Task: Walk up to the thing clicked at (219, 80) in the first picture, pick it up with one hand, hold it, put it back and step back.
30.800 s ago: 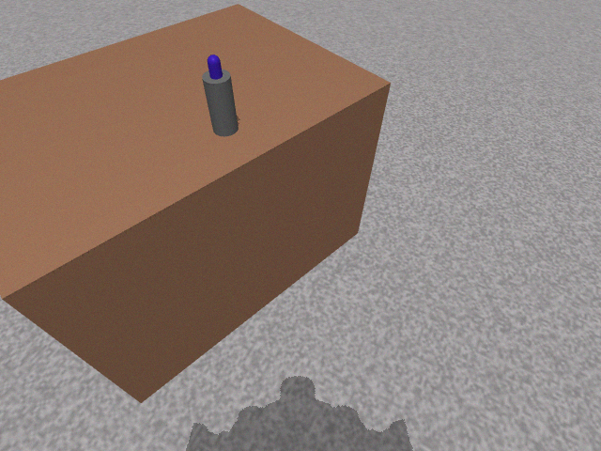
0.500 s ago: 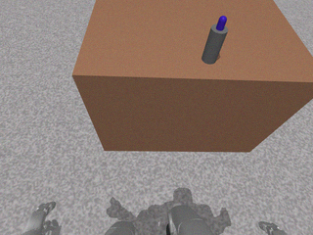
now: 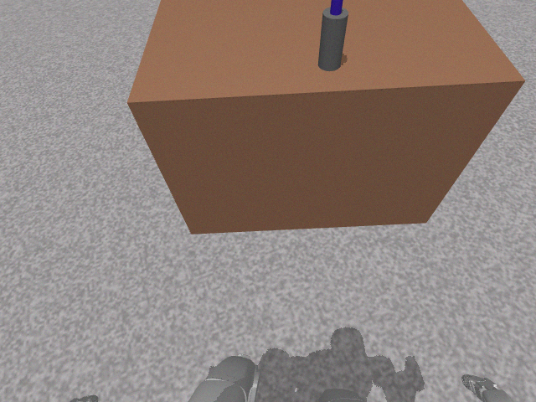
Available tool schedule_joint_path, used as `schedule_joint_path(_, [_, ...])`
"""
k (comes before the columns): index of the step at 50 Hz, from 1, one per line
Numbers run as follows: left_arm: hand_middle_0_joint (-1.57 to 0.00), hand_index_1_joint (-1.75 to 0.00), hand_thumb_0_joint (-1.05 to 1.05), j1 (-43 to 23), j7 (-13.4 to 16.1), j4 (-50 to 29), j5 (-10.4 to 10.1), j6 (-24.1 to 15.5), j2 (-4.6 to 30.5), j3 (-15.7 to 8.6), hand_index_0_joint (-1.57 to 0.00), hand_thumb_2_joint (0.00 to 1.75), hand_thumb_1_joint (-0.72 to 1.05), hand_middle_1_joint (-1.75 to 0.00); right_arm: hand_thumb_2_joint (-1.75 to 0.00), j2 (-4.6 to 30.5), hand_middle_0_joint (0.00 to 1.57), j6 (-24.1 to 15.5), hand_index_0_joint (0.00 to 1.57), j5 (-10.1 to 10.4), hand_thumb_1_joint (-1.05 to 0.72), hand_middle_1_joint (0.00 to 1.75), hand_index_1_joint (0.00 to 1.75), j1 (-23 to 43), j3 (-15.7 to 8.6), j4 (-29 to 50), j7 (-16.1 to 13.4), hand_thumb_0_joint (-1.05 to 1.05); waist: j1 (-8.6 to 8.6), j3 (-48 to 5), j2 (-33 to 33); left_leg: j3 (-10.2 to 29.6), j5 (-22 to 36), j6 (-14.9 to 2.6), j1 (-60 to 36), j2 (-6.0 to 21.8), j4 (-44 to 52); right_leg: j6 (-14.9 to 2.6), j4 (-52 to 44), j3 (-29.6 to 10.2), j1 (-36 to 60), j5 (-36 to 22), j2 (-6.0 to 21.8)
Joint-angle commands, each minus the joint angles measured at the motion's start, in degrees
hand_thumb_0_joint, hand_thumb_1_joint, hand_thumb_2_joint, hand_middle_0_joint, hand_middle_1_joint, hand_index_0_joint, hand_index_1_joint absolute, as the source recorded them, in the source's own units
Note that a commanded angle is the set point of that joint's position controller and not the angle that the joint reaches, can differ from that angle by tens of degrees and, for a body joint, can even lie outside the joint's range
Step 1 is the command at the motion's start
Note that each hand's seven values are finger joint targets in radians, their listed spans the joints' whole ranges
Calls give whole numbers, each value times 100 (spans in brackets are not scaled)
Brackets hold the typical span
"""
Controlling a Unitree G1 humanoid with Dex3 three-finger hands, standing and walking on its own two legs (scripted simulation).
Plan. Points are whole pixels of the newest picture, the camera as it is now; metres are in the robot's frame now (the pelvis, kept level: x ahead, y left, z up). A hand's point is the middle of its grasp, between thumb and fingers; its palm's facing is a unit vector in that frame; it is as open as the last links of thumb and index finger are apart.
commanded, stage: step back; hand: right
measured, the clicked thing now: (333, 31) +0.91 -0.13 +0.03
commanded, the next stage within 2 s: stand in 1.62 s
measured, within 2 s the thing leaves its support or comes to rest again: neither
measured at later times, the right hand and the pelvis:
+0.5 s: hand out of the picture -0.04 -0.27 -0.14, palm faces -0.07 +0.91 -0.41, open 7.4 cm; pelvis -0.18 -0.01 -0.01, yaw +0 degrees
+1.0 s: hand out of the picture -0.15 -0.27 -0.15, palm faces -0.06 +0.94 -0.35, open 7.4 cm; pelvis -0.22 -0.02 +0.00, yaw +2 degrees
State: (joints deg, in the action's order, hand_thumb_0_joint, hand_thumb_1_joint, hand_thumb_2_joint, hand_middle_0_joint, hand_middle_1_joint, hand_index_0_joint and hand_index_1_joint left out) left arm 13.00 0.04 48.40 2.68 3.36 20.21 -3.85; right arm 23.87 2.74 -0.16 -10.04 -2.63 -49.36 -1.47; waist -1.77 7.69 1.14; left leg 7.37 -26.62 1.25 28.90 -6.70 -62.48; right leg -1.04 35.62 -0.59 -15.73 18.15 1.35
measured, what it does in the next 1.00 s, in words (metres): walks backwards: left foot, then right foot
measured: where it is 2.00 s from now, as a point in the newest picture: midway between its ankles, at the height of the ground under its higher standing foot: outside the picture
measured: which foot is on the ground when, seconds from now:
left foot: up 0.00-0.16, down 0.18-1.00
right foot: down 0.00-0.20, up 0.22-0.50, down 0.52-1.00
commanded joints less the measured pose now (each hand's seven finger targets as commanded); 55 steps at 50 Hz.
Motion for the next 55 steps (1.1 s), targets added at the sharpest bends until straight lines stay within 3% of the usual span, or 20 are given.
schedule_joint_path(1, [-20,-30,0,-246,200,-678,-22,-186,1476,-427,-20,90,90,-30,-90,845,20,-151,20,-88,-90,30,30,96,-233,469,-92,0,-185,-776,-1142,-172,-357,49,297,224,448,-1114,-664,-1091,1157,-3210,1414])
schedule_joint_path(5, [-20,-30,0,-324,228,-756,-86,-142,1589,-402,-20,90,90,-30,-90,862,20,-164,20,-129,-90,30,30,-169,-286,382,-56,0,-140,-1036,-1213,-525,-392,-61,-499,469,1802,-1121,-467,-1251,1155,-3445,1596])
schedule_joint_path(8, [-20,-30,0,-712,173,-830,-155,-67,1576,-309,-20,90,90,-30,-90,917,20,-168,20,-124,-90,30,30,-821,-364,79,-19,0,255,-1280,-862,-787,1249,-238,-1657,506,3668,-635,65,-892,531,-2330,1238])
schedule_joint_path(10, [-20,-30,0,-773,169,-943,-207,-73,1202,-175,-20,90,90,-30,-90,1787,20,-141,20,-189,-90,30,30,-307,-518,267,39,0,192,-1106,1164,1830,2532,-1335,-1852,2503,4260,14,1459,292,-1101,739,-249])
schedule_joint_path(11, [-20,-30,0,-1118,236,-898,-149,-53,1409,-331,-20,90,90,-30,-90,2054,20,-158,20,-207,-90,30,30,-180,-584,375,65,0,482,-956,1284,2550,2709,-2030,-895,3122,4542,85,2861,-357,-777,2052,-388])
schedule_joint_path(16, [-20,-30,0,-286,178,-377,-223,-14,1270,-333,-20,90,90,-30,-90,1193,20,-189,20,-222,-90,30,30,534,-328,445,-28,0,-102,-687,550,520,3717,-1417,-1228,2061,3784,95,3720,-858,-1024,1179,-595])
schedule_joint_path(22, [-20,-30,0,-236,68,-201,-122,-288,1205,-223,-20,90,90,-30,-90,1280,20,-132,20,-252,-90,30,30,79,-430,333,65,0,354,-1175,1060,653,745,-1320,-2226,2033,3964,187,177,-103,-284,1261,-274])
schedule_joint_path(25, [-20,-30,0,486,67,349,-59,-398,1221,-281,-20,90,90,-30,-90,1233,20,-31,20,-234,-90,30,30,255,-393,293,125,0,-9,-1053,751,287,55,-924,-1117,1779,3614,-128,-1623,21,1080,239,-357])
schedule_joint_path(27, [-20,-30,0,311,83,260,64,-440,1993,-490,-20,90,90,-30,-90,716,20,-95,20,-162,-90,30,30,683,-259,461,128,0,-290,-599,-1114,-336,-398,-212,227,526,2003,-882,-2268,-2771,397,2441,1360])
schedule_joint_path(28, [-20,-30,0,-313,89,81,79,-442,2312,-527,-20,90,90,-30,-90,961,20,-85,20,-182,-90,30,30,827,-365,409,77,0,-224,-30,-1216,138,-447,-46,-239,703,1005,-1408,-2584,-3450,-1160,3216,2175])
schedule_joint_path(31, [-20,-30,0,-875,115,-18,13,-558,1659,-377,-20,90,90,-30,-90,913,20,-199,20,-55,-90,30,30,245,-322,33,121,0,188,-49,-486,134,291,-65,-298,474,891,-938,-1859,-1707,-480,1015,1240])
schedule_joint_path(35, [-20,-30,0,-236,35,171,37,-577,1699,-376,-20,90,90,-30,-90,836,20,-321,20,-154,-90,30,30,408,-265,39,200,0,-196,-332,-1096,-326,30,-5,-327,590,2061,-824,-1683,-1482,446,1059,1115])
schedule_joint_path(38, [-20,-30,0,-457,-3,126,-25,-471,1697,-315,-20,90,90,-30,-90,766,20,-444,20,-163,-90,30,30,63,-328,-191,190,0,44,-416,-1004,-832,565,-88,-1511,501,3707,-737,-1208,-1109,160,284,1083])
schedule_joint_path(39, [-20,-30,0,-332,-17,142,-43,-437,1487,-192,-20,90,90,-30,-90,810,20,-494,20,-183,-90,30,30,-70,-370,-288,155,0,132,-593,-773,-687,964,-176,-2226,459,4116,-561,-699,-790,-101,-410,864])
schedule_joint_path(41, [-20,-30,0,-527,-33,132,-173,-420,1032,-50,-20,90,90,-30,-90,1385,20,-559,20,-208,-90,30,30,-368,-487,-361,109,0,304,-921,764,2073,-251,-932,-2761,2146,4698,-50,735,128,-1309,928,-117])
schedule_joint_path(43, [-20,-30,0,-626,-4,171,-132,-407,1493,-201,-20,90,90,-30,-90,1539,20,-573,20,-205,-90,30,30,-322,-533,-318,131,0,282,-573,334,2256,-984,-1510,-1858,2488,4893,-83,1530,-317,-1046,1488,155])
schedule_joint_path(50, [-20,-30,0,88,-3,699,-81,-569,1183,-246,-20,90,90,-30,-90,881,20,-407,20,-121,-90,30,30,336,-276,-206,166,0,-195,-703,548,305,247,-558,-412,1417,3748,-80,-1186,242,1431,-123,-213])
schedule_joint_path(52, [-20,-30,0,161,61,701,7,-621,1955,-414,-20,90,90,-30,-90,488,20,-388,20,-99,-90,30,30,363,-165,-116,123,0,-314,-541,-1077,-264,-339,-194,605,355,1985,-721,-2400,-2501,1303,2072,1502])
schedule_joint_path(53, [-20,-30,0,-343,39,517,6,-645,2109,-447,-20,90,90,-30,-90,824,20,-383,20,-157,-90,30,30,234,-263,-248,77,0,-164,-134,-852,-186,-511,-92,181,689,1372,-1229,-2478,-2961,352,2490,2207])
schedule_joint_path(55, [-20,-30,0,-597,56,436,-82,-685,1688,-363,-20,90,90,-30,-90,867,20,-416,20,-120,-90,30,30,-34,-275,-417,115,0,3,-1,-371,12,-52,-141,186,835,1333,-1126,-2193,-2178,498,1194,1811])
